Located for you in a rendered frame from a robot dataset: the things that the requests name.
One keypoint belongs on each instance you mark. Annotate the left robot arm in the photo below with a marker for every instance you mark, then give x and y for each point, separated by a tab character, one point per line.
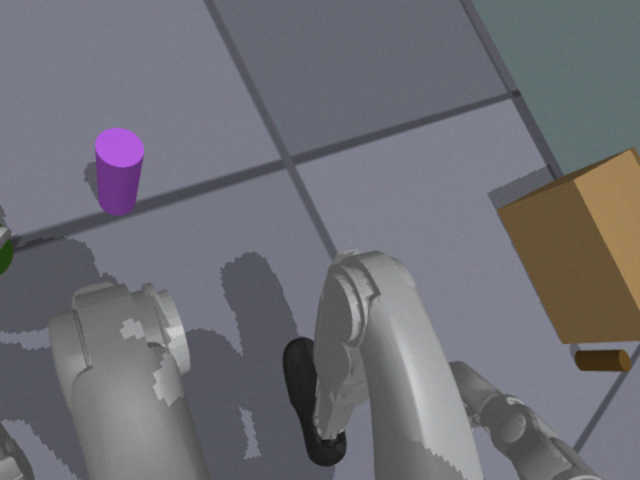
14	465

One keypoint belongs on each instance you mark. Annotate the right robot arm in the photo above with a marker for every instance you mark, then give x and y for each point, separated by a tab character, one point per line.
530	443

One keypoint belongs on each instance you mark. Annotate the right robot hand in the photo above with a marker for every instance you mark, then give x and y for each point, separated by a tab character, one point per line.
474	389

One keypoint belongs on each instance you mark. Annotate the right robot foot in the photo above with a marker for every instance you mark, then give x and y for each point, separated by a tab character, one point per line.
301	379

